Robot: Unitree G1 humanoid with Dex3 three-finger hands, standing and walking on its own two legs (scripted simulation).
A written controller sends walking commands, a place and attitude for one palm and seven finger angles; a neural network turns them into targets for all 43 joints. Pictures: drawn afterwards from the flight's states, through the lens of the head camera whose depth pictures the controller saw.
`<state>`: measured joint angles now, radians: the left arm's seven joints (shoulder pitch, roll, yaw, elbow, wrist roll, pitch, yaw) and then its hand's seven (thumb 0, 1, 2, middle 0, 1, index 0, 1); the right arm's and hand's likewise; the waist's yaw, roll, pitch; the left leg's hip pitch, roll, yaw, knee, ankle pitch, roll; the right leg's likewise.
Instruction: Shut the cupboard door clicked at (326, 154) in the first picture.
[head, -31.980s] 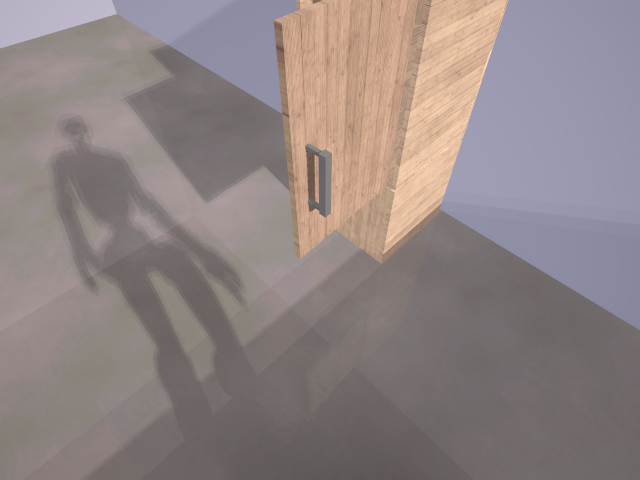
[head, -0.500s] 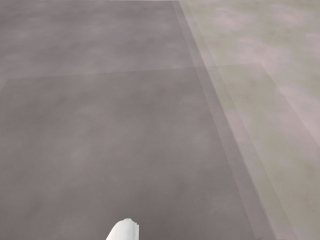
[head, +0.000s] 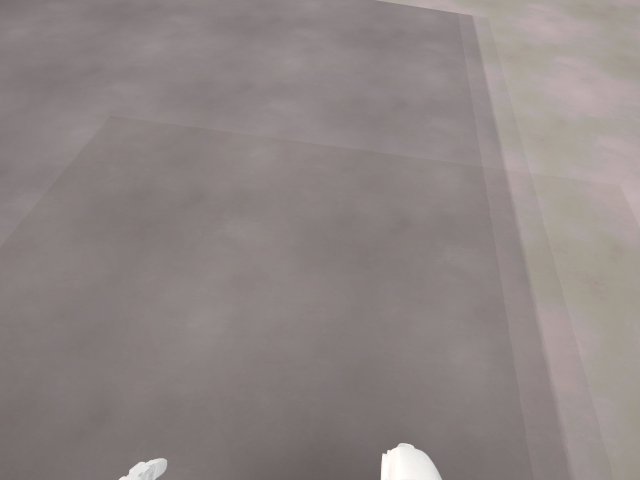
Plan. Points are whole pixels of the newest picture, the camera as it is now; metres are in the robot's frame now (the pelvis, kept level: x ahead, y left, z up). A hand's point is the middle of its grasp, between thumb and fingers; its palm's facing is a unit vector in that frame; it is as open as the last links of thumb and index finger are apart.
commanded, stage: turn to face it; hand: left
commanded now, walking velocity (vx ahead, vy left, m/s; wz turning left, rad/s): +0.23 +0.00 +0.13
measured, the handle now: out of the picture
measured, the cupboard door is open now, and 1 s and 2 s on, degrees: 60 60 60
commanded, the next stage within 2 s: none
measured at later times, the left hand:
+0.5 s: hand (237, 427) +0.21 +0.14 -0.17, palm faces -0.09 -0.97 -0.22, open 7.2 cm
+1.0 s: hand (255, 338) +0.35 +0.13 -0.16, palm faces -0.42 -0.87 -0.26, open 7.4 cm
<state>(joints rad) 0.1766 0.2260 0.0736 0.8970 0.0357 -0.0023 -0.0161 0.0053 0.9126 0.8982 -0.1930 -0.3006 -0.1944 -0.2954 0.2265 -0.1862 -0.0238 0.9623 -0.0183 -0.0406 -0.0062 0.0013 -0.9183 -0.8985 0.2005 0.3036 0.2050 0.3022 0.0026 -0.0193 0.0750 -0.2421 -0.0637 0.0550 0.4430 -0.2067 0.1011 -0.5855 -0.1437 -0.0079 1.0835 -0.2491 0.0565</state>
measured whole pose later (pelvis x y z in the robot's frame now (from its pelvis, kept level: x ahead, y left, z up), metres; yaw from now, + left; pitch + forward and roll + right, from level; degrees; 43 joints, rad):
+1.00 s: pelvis +0.17 -0.03 -0.01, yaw -28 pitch +1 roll -1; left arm 0.18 0.26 0.09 0.87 0.02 0.08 -0.04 0.00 0.91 0.90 -0.19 -0.30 -0.19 -0.30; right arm 0.19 -0.23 -0.05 0.90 -0.03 0.02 -0.01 0.00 -0.90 -0.90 0.20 0.30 0.21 0.30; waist 0.00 0.03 0.08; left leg -0.24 0.16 0.22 0.57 -0.32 -0.03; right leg -0.32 -0.03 -0.07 0.70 -0.35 0.03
